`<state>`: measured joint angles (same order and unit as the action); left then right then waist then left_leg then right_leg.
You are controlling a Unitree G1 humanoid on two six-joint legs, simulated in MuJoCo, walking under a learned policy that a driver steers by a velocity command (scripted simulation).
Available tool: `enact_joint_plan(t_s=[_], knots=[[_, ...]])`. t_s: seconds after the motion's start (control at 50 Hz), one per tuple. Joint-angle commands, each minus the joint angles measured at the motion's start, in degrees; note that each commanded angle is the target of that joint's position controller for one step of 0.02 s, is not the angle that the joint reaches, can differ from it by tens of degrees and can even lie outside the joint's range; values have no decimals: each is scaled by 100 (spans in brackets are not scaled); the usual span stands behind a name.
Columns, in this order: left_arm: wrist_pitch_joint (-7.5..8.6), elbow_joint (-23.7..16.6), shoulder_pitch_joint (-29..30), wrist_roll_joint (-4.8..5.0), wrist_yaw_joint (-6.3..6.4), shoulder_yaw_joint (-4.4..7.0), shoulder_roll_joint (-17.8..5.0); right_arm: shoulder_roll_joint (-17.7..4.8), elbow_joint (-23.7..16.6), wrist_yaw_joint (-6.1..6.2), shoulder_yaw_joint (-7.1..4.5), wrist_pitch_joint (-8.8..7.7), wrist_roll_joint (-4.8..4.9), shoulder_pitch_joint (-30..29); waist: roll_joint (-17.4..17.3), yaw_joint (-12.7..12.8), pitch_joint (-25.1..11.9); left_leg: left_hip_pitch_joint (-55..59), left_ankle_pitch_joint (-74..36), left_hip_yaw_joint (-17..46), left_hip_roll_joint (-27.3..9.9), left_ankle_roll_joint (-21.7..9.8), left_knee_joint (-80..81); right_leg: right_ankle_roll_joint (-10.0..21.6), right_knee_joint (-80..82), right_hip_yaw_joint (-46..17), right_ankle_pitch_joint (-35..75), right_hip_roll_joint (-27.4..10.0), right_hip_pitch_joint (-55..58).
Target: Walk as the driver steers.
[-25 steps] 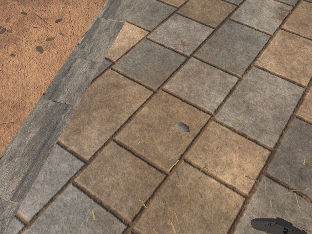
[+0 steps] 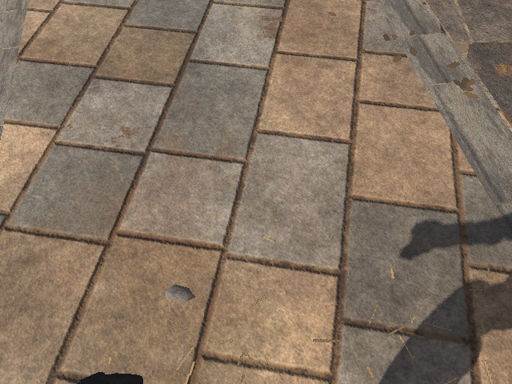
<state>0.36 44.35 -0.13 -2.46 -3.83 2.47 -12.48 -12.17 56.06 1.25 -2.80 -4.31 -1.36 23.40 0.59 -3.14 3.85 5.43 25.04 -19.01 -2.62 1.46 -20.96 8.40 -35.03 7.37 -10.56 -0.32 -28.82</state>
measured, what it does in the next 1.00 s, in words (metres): walks ahead: right foot, then left foot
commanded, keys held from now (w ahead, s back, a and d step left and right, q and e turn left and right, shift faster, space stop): w+e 0.22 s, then w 0.16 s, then w+q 0.24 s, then q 0.38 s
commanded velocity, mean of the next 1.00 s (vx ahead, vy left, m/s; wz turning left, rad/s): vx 0.40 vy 0.00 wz -0.02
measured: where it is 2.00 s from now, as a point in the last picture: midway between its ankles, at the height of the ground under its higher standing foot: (290, 354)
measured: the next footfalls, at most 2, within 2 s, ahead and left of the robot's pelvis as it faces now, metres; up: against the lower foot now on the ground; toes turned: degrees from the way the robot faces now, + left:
right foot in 0.02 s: +0.16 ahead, -0.07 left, +0.00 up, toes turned -6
left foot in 0.58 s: +0.51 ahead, +0.02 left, +0.00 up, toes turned -8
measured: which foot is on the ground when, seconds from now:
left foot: down 0.00-0.04, up 0.06-0.56, down 0.58-1.00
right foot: up 0.00-0.00, down 0.02-0.58, up 0.60-1.00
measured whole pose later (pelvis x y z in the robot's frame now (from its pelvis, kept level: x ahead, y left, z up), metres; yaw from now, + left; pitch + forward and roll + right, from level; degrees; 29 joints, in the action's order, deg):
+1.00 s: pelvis +0.49 -0.04 +0.02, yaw +4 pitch +1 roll +0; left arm -0.2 43.0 -5.0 -1.3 0.9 0.6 -14.8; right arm -15.4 48.3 0.3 -3.7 -0.1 -0.4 19.9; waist 2.0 -3.4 4.0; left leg -10.6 11.7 8.5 9.0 -5.8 -22.5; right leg -2.9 -48.5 -4.3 -12.1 -1.4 -33.7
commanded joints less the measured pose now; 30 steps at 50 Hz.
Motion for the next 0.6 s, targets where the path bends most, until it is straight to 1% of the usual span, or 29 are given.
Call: enact_joint_plan(t_s=[0.02, 0.04, 0.06, 0.08, 0.1, 0.12, 0.14, 0.16, 0.18, 0.2, 0.22, 0.24, 0.28, 0.32, 0.38, 0.44, 0.46, 0.48, 0.5, 0.52, 0.54, 0.56, 0.58, 0.6], knots=[[125, 301, -1995, -72, 165, 369, -879, -1167, -341, 17, -243, 105, 13, -17, -258, 1126, -1200, -885, -5391, 264, -1236, -541, -3085, 517, 671, -217, -404, 411, 2519], [131, 293, -2218, -106, 253, 541, -1547, -528, -706, -63, -107, 80, 81, 144, 883, 922, -1754, -3166, -1287, 317, -602, -234, -5052, 1105, 861, -2740, -985, -1300, 4293], [62, 141, -2273, 72, 278, 589, -1828, -786, -1049, -134, -173, 6, 56, -310, 898, 944, -2096, -4480, 743, 1465, 322, -49, -6171, 1613, 1813, -5204, -647, -2036, 4754], [14, 238, -2140, 119, 324, 550, -1664, -877, -1184, -158, -183, -43, 43, -976, 209, 967, -1283, -5082, 87, 1969, -61, -117, -6114, 1393, 1923, -4197, -172, -1826, 4344], [38, 257, -1855, 176, 358, 478, -1366, -779, -1177, -162, -131, -114, 85, -949, 31, 732, -699, -4908, -481, 1952, -283, -152, -5611, 1193, 1953, -3449, 511, -1646, 3529], [84, 222, -1557, 183, 373, 417, -1130, -755, -1063, -144, -138, -109, 45, -818, -193, 455, -427, -4498, -684, 1984, -450, -148, -5093, 930, 2005, -2909, 1174, -1290, 2899], [132, 204, -1380, 239, 395, 366, -981, -747, -1044, -140, -139, -16, -74, -698, -148, 251, -366, -4121, -725, 2013, -513, -80, -4813, 813, 2057, -2537, 1654, -1016, 2475], [189, 175, -1317, 253, 392, 328, -897, -713, -1008, -156, -133, 94, -142, -562, -62, 152, -471, -3836, -753, 2027, -537, -16, -4651, 773, 2087, -2326, 1933, -870, 2276], [256, 186, -1408, 271, 379, 319, -899, -681, -1038, -180, -132, 182, -165, -568, -45, 124, -532, -3775, -753, 1985, -504, 47, -4553, 790, 2095, -2260, 2209, -781, 2207], [299, 220, -1520, 284, 367, 331, -964, -631, -1079, -200, -122, 245, -162, -627, -36, 112, -523, -3811, -846, 1947, -488, 100, -4386, 784, 2136, -2175, 2276, -701, 2127], [320, 237, -1638, 273, 360, 349, -1041, -605, -1140, -213, -113, 283, -155, -781, -13, 147, -484, -3910, -1018, 1914, -471, 142, -4202, 757, 2195, -2159, 2168, -643, 2073], [332, 265, -1773, 259, 359, 348, -1059, -594, -1202, -225, -105, 303, -148, -966, 33, 208, -413, -4073, -1242, 1875, -466, 166, -3988, 707, 2274, -2131, 2094, -619, 2098], [343, 340, -2084, 252, 359, 321, -1010, -615, -1340, -236, -95, 315, -133, -1424, 147, 391, -248, -4411, -1696, 1842, -470, 170, -3488, 571, 2394, -2140, 2085, -611, 2263], [357, 423, -2349, 253, 366, 286, -946, -619, -1444, -253, -78, 304, -122, -1786, 199, 539, -186, -4590, -2093, 1836, -431, 128, -2982, 414, 2408, -2111, 2263, -611, 2547], [381, 536, -2647, 234, 401, 244, -930, -580, -1581, -295, -28, 268, -92, -2234, 254, 710, -146, -4658, -2493, 1777, -306, 22, -2340, 283, 2344, -2036, 2607, -645, 2986], [400, 625, -2812, 168, 441, 198, -926, -563, -1722, -335, 31, 218, -36, -2676, 281, 860, 7, -4610, -2572, 1557, -158, -183, -1738, 235, 2374, -1842, 2865, -758, 3365], [404, 665, -2856, 139, 454, 182, -928, -568, -1771, -347, 42, 201, -22, -2778, 298, 878, 68, -4535, -2508, 1509, -103, -277, -1557, 226, 2383, -1788, 2969, -826, 3470], [411, 703, -2854, 110, 471, 173, -947, -587, -1798, -355, 44, 186, -9, -2783, 328, 836, 111, -4397, -2386, 1491, -41, -389, -1391, 203, 2372, -1718, 3166, -907, 3560], [420, 721, -2762, 88, 491, 168, -980, -618, -1781, -358, 36, 171, 3, -2657, 352, 718, 115, -4120, -2191, 1467, 49, -520, -1232, 152, 2279, -1596, 3588, -964, 3591], [436, 717, -2622, 72, 512, 165, -1027, -666, -1698, -341, 12, 160, 16, -2371, 384, 546, 14, -3650, -1950, 1412, 220, -653, -1118, 74, 2026, -1439, 4420, -972, 3587], [446, 732, -2552, 46, 532, 174, -1093, -755, -1554, -299, -33, 154, 30, -1932, 428, 352, -212, -3112, -1697, 1363, 435, -772, -1090, 3, 1565, -1327, 5300, -978, 3650], [432, 749, -2490, 5, 533, 185, -1153, -877, -1325, -248, -98, 131, 40, -1236, 390, 53, -569, -2447, -1502, 1324, 653, -899, -964, -53, 705, -1183, 5845, -919, 3700], [420, 728, -2374, 27, 530, 183, -1183, -949, -1054, -197, -153, 88, -2, -364, 241, -378, -983, -1349, -1764, 1448, 593, -1063, -604, -130, -450, -957, 5441, -766, 3257], [459, 533, -2425, 115, 518, 104, -970, -1392, -897, -126, -280, 82, -115, 480, -351, -601, -1592, 133, -1340, 3005, -552, -1496, -586, -277, -2211, -691, 3604, -407, 1929]])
